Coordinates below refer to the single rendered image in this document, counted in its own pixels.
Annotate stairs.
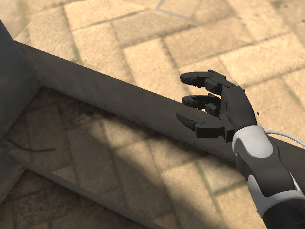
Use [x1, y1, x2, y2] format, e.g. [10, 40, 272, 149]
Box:
[0, 40, 305, 229]

